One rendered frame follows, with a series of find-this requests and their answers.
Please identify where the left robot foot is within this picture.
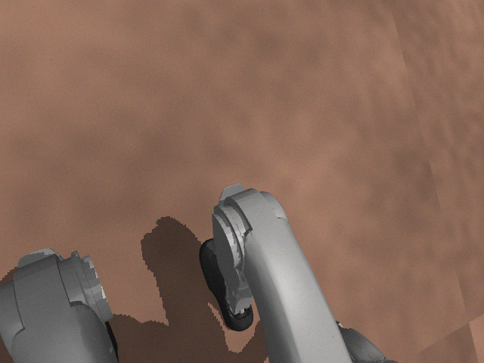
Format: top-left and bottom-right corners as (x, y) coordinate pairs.
(105, 321), (119, 362)

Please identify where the right robot hand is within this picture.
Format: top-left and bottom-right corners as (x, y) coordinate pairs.
(336, 321), (388, 363)

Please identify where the right robot foot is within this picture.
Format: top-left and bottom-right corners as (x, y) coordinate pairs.
(199, 238), (253, 331)

